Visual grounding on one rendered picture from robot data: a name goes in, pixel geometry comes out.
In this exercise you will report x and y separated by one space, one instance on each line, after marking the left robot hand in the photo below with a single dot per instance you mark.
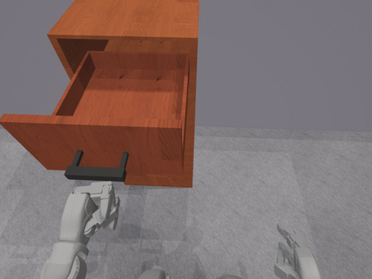
97 200

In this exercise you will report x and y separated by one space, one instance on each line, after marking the cabinet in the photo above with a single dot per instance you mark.
168 26

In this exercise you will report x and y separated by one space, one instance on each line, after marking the right robot hand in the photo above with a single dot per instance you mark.
301 262

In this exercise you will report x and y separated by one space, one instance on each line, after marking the handle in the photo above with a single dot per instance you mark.
76 172

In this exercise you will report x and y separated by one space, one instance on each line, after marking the drawer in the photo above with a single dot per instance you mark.
116 102

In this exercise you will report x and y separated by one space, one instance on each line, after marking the left robot forearm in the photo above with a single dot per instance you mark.
67 261

